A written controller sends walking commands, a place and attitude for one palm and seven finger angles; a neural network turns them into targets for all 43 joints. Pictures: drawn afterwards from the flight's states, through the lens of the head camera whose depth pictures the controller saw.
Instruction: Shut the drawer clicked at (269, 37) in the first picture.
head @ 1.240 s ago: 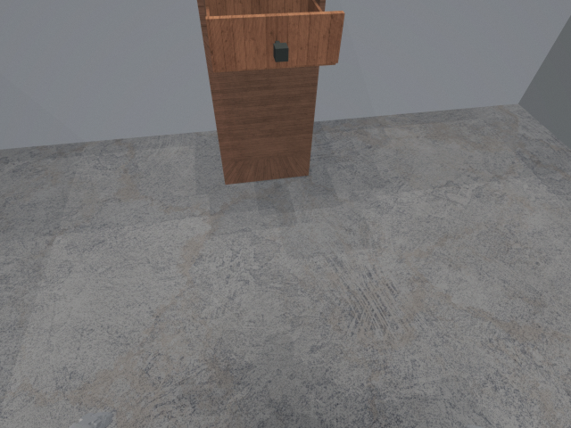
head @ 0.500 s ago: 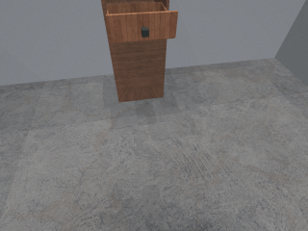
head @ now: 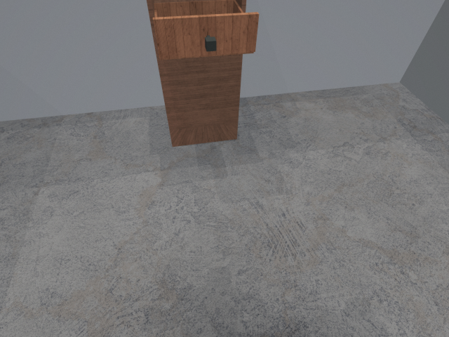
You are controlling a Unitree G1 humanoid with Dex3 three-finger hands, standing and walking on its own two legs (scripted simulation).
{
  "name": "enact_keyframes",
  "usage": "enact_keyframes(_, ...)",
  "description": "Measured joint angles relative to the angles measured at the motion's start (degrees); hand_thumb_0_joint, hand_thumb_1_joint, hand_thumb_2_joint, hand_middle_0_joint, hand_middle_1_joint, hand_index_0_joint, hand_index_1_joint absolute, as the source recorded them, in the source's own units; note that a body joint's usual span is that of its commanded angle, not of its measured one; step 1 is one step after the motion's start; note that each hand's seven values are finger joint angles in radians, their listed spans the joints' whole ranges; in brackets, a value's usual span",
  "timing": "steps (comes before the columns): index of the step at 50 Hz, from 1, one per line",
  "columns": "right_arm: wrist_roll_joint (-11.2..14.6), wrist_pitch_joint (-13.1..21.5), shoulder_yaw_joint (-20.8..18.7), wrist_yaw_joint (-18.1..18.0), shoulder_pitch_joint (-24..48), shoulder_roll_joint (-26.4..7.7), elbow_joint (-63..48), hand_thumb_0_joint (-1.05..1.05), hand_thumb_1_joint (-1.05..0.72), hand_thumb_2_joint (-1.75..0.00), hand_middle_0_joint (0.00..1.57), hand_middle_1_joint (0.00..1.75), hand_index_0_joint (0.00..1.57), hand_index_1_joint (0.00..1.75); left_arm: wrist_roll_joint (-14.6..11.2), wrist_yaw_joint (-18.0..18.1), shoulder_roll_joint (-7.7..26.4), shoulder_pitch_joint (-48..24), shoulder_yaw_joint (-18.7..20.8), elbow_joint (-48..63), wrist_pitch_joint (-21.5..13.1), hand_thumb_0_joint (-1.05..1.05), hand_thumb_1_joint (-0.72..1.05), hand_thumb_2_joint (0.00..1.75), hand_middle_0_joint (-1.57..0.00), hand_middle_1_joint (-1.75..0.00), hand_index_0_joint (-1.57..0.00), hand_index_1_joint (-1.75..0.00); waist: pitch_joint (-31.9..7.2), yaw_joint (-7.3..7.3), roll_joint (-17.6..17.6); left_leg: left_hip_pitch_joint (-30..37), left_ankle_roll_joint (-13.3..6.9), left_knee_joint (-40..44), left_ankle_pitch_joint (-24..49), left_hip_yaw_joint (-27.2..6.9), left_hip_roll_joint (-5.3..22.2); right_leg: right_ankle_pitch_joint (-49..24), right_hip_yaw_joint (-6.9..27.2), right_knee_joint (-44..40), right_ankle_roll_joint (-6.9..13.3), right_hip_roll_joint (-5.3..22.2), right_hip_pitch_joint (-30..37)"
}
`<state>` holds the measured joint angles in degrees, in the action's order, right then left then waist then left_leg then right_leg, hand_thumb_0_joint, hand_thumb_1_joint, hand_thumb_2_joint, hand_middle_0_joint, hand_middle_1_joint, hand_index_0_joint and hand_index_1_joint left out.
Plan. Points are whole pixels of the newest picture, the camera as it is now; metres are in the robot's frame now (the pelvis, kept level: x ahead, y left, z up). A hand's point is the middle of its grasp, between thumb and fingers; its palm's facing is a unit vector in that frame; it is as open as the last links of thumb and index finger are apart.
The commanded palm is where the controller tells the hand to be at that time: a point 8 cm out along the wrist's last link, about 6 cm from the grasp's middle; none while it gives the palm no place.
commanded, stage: look at it before walking up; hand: left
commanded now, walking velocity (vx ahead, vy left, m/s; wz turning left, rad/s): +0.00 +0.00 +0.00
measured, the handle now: (209, 41) +1.07 +0.12 +0.03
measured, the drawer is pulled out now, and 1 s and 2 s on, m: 0.28 0.28 0.28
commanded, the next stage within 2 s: walk to a spot facing it in 0.40 s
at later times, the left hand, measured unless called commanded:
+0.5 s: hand out of the picture +0.08 +0.25 -0.16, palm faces -0.02 -0.94 -0.33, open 7.4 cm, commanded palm none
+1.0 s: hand out of the picture +0.05 +0.15 -0.17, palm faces -0.11 -0.98 -0.17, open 7.4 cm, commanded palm none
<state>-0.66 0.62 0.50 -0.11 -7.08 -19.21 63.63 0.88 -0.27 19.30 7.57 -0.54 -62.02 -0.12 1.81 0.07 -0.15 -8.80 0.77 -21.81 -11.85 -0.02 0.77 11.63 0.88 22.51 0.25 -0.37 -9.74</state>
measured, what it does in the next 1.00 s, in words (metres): lifts its left foot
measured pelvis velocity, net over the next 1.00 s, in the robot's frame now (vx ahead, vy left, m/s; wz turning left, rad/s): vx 0.09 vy -0.03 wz -0.21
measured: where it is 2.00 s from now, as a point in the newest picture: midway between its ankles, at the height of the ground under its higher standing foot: (258, 289)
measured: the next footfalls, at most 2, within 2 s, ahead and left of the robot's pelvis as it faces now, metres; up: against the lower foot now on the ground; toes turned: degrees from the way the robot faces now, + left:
left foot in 1.24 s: +0.36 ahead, +0.08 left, +0.00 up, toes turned -13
right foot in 1.78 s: +0.41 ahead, -0.25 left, +0.00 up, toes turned -46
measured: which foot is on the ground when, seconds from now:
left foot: down 0.00-0.80, up 0.82-1.00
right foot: down 0.00-1.00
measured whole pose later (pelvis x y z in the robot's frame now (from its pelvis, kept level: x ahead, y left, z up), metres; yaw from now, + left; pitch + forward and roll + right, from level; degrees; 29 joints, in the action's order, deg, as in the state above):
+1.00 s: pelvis +0.09 -0.03 +0.00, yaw -12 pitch +0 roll +0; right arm -1.4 -0.2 -2.4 0.5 -12.4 -12.4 59.3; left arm 1.6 -0.5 7.7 25.8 1.3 -60.4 -2.3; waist 2.2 2.4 1.1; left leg -30.5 2.6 -61.7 -17.7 3.7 5.9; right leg 16.8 0.1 24.7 3.2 -2.9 -7.8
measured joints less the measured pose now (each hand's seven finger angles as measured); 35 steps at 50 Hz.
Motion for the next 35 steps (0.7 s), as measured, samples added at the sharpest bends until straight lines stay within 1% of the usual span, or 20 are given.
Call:
enact_keyframes(28, -0.04, 0.10, 0.17, -0.25, 1.14, 0.06, -0.18, 0.01, -0.90, -0.90, 0.20, 0.30, 0.20, 0.30, -0.01, 0.30, 0.34, 0.28, 0.13, -0.35, 0.12, 0.01, 0.90, 0.90, -0.20, -0.30, -0.21, -0.30, -0.32, 0.55, -0.25, 1.47, -0.45, 1.22, 0.18, 0.31, -0.44, -0.32, 0.31, -1.37, -0.57, 0.46, 1.46)
enact_keyframes(32, -0.54, -0.58, -0.07, -0.29, -0.58, 1.59, -1.08, 0.01, -0.90, -0.90, 0.20, 0.30, 0.20, 0.30, 0.35, 0.02, -0.95, 3.07, 0.59, 0.36, 1.52, 0.00, 0.90, 0.90, -0.20, -0.30, -0.20, -0.30, -1.40, 1.19, -0.24, 0.63, -0.43, -1.91, -2.42, 2.00, 0.14, 2.47, 1.91, 2.70, -0.29, -0.18, -0.50)
enact_keyframes(34, -0.65, -0.70, -0.36, -0.17, -2.17, 2.66, -2.03, 0.01, -0.90, -0.90, 0.20, 0.30, 0.20, 0.30, 0.52, -0.59, -1.86, 5.29, 0.99, 1.07, 2.07, 0.00, 0.91, 0.90, -0.20, -0.30, -0.20, -0.30, -1.80, 1.35, -0.31, 0.26, -0.51, -3.65, -4.17, 3.16, 0.53, 6.67, 2.76, 6.54, 0.30, -0.55, -2.21)
enact_keyframes(35, -0.63, -0.62, -0.58, -0.11, -3.00, 3.19, -2.50, 0.01, -0.90, -0.90, 0.20, 0.30, 0.20, 0.30, 0.57, -0.88, -2.38, 6.43, 1.25, 1.43, 2.22, 0.00, 0.91, 0.90, -0.20, -0.30, -0.20, -0.30, -1.79, 1.47, -0.29, 0.21, -0.49, -4.45, -4.99, 3.86, 0.81, 8.47, 2.42, 9.30, 0.51, -0.54, -3.40)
